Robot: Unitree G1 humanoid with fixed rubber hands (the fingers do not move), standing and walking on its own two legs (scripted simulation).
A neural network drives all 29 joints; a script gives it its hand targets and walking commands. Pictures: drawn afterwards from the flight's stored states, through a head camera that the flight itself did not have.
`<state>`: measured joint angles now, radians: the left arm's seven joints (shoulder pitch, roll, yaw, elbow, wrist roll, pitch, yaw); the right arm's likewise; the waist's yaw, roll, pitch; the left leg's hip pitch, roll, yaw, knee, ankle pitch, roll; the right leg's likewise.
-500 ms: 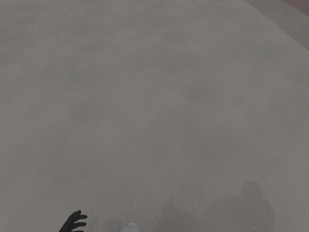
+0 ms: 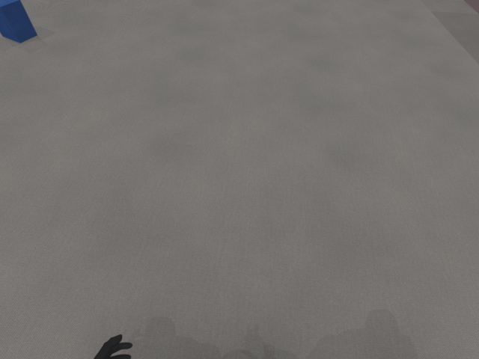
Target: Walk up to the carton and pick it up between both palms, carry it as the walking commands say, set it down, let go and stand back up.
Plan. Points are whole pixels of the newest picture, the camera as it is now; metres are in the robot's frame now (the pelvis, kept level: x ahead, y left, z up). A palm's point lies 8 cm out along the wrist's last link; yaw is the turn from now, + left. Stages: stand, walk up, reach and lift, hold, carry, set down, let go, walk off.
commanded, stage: walk up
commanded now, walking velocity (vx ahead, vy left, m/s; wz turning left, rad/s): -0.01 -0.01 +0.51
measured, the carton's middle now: (11, 18) +2.56 +1.77 -0.64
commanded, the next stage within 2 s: none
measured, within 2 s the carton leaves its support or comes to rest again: neither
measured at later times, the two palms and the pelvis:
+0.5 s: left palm out of the picture +0.02 +0.24 -0.13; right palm (381, 353) +0.17 -0.25 -0.13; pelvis +0.01 -0.02 -0.02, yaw +21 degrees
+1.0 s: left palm out of the picture +0.11 +0.21 -0.13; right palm (373, 287) +0.29 -0.28 -0.14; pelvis +0.14 -0.06 -0.02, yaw +29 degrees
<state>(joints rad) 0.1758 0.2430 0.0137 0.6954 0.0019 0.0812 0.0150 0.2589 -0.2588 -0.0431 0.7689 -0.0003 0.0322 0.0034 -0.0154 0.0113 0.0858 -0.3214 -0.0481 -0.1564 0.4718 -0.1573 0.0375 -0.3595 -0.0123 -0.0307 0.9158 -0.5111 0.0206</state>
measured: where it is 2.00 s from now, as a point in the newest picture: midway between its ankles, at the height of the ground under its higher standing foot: (198, 287)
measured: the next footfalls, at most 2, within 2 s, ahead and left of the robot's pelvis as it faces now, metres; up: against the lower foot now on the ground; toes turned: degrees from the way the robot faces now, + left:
right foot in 0.14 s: +0.01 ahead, -0.14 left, +0.00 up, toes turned +1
left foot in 0.52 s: +0.01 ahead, +0.08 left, +0.00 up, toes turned +20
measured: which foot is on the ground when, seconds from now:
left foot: down 0.00-0.14, up 0.16-0.50, down 0.52-0.98, up 1.00-1.00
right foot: up 0.00-0.12, down 0.14-0.52, up 0.54-0.98, down 1.00-1.00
